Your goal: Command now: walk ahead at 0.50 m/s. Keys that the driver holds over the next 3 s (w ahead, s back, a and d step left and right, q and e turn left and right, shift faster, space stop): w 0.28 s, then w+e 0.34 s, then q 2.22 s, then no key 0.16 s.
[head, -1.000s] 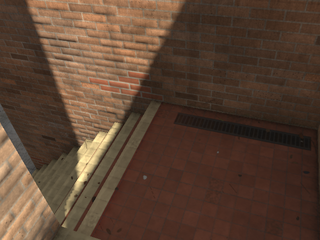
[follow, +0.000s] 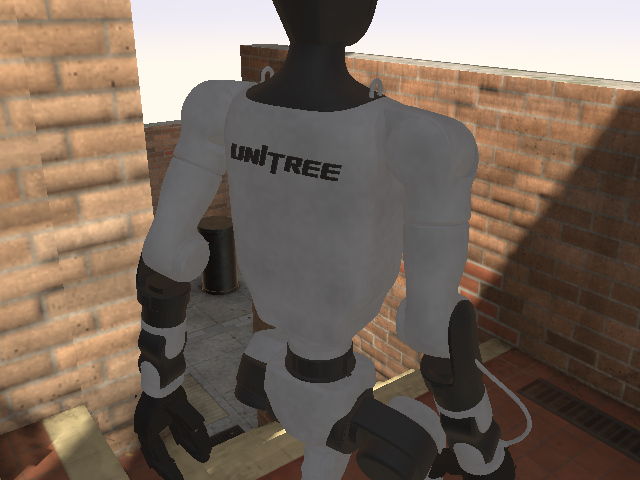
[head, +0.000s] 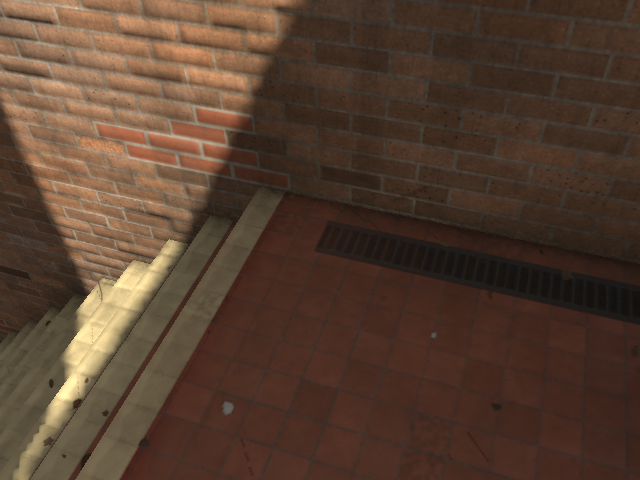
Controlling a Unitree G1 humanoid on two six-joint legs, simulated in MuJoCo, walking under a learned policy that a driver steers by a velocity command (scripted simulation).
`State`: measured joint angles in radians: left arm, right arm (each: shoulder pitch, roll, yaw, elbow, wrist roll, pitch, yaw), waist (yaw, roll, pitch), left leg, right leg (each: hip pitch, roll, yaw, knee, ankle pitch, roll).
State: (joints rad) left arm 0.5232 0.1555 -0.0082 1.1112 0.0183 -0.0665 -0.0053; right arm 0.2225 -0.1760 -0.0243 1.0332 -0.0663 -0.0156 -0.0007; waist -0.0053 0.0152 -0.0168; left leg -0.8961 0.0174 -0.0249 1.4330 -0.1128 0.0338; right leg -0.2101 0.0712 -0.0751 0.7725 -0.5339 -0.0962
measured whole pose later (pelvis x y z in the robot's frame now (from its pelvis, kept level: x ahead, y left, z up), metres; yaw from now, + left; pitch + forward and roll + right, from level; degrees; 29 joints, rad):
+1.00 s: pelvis +0.57 +0.00 -0.17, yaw -3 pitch +0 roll +0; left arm 0.23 0.17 0.02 0.97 0.02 -0.06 0.03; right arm 0.24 -0.19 -0.05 0.93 -0.02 0.01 -0.01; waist -0.01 0.02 0.08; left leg -0.57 0.03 0.02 0.99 -0.30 0.02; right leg -0.25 -0.01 -0.16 0.42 -0.18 -0.07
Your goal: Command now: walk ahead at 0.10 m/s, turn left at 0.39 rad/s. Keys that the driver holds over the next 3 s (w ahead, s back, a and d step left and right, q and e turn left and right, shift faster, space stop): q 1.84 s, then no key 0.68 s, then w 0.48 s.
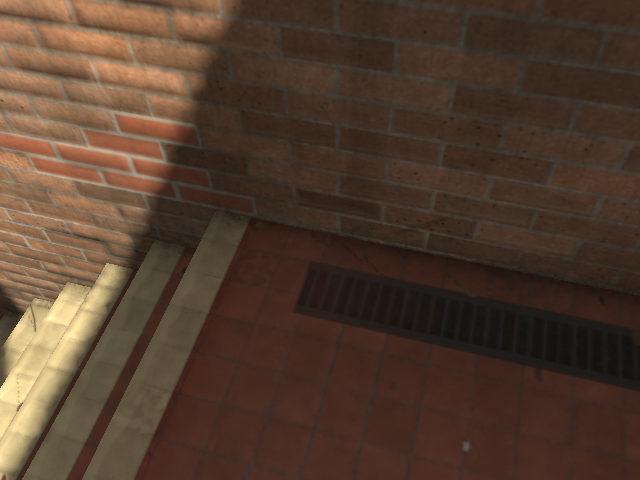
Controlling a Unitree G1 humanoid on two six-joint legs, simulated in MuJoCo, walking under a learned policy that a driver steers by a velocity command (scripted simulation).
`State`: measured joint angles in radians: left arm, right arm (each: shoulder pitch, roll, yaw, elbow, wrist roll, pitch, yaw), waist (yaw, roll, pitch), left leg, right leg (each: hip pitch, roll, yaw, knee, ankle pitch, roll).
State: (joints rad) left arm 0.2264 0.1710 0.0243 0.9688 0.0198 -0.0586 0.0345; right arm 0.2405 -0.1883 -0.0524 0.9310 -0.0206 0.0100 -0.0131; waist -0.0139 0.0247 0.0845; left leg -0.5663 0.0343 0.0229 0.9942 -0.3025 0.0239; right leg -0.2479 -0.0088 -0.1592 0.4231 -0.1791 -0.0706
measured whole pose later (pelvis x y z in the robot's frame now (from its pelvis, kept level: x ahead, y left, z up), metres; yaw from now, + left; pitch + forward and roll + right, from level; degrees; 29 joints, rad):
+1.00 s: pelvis +0.02 +0.00 +0.00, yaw +35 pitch +0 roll +1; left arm 0.18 0.24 0.04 0.76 0.01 0.01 0.04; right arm 0.25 -0.32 -0.10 0.81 -0.02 0.07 0.02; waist -0.02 0.06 0.04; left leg -0.49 -0.10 -0.10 1.11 -0.40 -0.05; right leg -0.19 0.01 -0.04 0.41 -0.22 -0.05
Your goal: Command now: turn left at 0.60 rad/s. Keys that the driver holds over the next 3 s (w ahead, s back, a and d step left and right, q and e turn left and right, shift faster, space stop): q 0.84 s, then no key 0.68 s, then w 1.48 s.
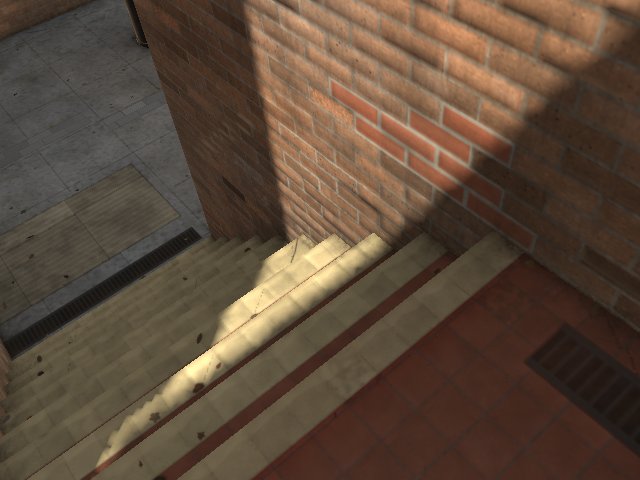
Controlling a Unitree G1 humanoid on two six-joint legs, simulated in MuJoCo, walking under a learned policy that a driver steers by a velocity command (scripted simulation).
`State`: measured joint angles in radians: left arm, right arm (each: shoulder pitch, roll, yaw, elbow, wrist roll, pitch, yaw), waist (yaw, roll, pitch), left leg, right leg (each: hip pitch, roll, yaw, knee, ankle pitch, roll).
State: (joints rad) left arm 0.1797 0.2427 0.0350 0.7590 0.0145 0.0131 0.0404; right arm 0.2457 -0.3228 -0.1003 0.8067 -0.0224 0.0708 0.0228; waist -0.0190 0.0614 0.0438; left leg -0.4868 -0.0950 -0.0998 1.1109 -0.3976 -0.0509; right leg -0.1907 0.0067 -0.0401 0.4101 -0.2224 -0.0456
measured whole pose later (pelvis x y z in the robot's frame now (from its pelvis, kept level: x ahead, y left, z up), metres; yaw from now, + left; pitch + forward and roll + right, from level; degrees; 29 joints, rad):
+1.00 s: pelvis -0.02 +0.01 +0.00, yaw +34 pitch -1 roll +2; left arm 0.18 0.28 0.01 0.70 0.02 0.03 0.04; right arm 0.25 -0.36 -0.08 0.78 -0.02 0.07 0.00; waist -0.01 0.06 0.07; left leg -0.42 -0.16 -0.18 1.08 -0.45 -0.04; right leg -0.20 0.02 0.02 0.44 -0.23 -0.05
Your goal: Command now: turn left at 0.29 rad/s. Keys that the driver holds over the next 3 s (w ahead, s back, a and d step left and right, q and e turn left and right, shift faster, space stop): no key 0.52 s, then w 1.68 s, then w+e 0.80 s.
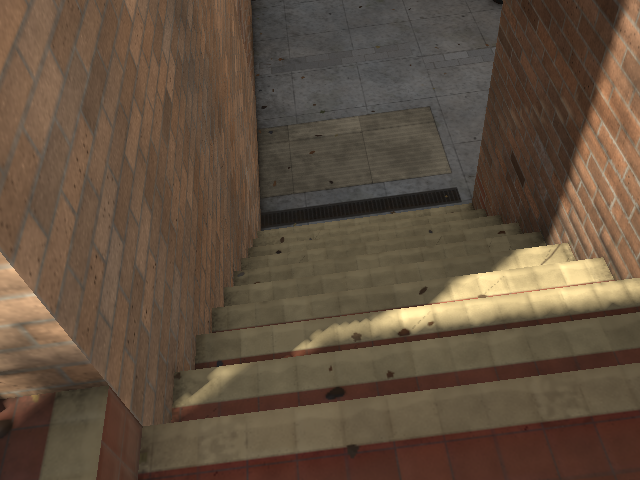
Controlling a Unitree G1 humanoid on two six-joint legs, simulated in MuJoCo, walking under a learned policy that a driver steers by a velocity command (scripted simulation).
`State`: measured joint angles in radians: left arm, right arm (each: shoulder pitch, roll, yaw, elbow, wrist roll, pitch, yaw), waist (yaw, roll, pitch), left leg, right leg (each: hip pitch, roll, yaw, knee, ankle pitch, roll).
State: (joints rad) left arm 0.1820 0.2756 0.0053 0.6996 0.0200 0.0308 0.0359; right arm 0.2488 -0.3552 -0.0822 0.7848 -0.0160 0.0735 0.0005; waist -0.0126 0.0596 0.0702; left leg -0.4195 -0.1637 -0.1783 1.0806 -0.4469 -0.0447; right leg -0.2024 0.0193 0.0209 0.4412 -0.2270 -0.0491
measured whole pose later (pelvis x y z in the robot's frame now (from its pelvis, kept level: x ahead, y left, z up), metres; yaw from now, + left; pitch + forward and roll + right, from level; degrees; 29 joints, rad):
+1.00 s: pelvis +0.12 -0.04 +0.00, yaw +2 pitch +0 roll +1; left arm 0.47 0.22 0.01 0.96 0.02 -0.07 0.00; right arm 0.23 -0.27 -0.02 0.94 -0.04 -0.03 0.02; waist 0.02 0.04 0.01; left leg -0.53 0.03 -0.01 1.06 -0.22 0.07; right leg -0.05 0.07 -0.04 0.30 -0.26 -0.10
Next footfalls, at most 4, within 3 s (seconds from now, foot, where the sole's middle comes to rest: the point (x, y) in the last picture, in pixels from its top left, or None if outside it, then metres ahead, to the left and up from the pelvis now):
0.22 left None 0.00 0.12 -0.78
1.30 left None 0.43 0.03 -0.78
1.84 right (438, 428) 0.57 -0.15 -0.78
2.28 left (343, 390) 0.76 0.06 -0.99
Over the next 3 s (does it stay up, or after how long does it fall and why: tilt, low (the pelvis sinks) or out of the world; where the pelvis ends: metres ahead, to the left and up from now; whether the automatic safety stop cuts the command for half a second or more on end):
stays up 0.96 -0.12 -0.45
